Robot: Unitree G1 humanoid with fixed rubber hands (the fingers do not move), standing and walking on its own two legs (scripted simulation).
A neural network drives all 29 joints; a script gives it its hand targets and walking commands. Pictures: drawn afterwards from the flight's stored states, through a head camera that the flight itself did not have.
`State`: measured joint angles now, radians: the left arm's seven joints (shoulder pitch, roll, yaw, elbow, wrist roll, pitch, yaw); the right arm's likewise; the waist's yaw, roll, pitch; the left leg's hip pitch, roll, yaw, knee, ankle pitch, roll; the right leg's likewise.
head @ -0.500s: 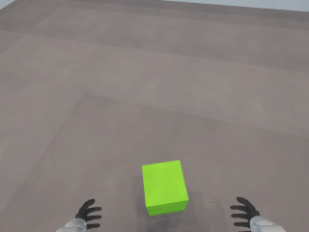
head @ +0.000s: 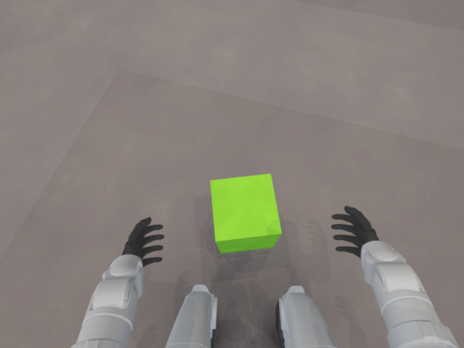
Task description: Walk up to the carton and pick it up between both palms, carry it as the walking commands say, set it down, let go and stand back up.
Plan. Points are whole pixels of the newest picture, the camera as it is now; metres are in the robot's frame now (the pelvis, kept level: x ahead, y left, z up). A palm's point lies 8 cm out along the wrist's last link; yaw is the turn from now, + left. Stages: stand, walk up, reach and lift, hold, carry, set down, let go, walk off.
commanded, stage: reach and lift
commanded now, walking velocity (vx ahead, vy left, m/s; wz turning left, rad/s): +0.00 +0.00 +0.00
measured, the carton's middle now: (244, 216) +0.48 +0.01 -0.57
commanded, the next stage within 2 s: none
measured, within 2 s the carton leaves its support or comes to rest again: neither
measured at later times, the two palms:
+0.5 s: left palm (155, 189) +0.42 +0.20 -0.13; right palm (336, 175) +0.45 -0.18 -0.13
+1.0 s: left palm (164, 178) +0.46 +0.20 -0.18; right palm (323, 166) +0.49 -0.18 -0.19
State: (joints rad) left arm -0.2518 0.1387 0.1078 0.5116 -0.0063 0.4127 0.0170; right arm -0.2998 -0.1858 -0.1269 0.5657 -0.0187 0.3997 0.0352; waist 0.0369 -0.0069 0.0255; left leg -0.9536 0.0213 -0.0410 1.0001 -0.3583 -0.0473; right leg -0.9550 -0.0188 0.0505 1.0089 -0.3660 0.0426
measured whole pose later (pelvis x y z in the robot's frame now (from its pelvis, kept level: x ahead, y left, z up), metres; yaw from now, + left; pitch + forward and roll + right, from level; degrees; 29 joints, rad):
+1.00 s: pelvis +0.00 +0.00 -0.07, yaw +1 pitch +48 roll +0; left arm -0.96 0.11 0.39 0.77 0.08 0.09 0.06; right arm -1.04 -0.23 -0.33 0.90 -0.10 0.09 0.01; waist 0.03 -0.01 -0.13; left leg -1.67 -0.01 -0.07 1.16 -0.34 -0.06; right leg -1.67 0.00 0.07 1.18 -0.35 0.06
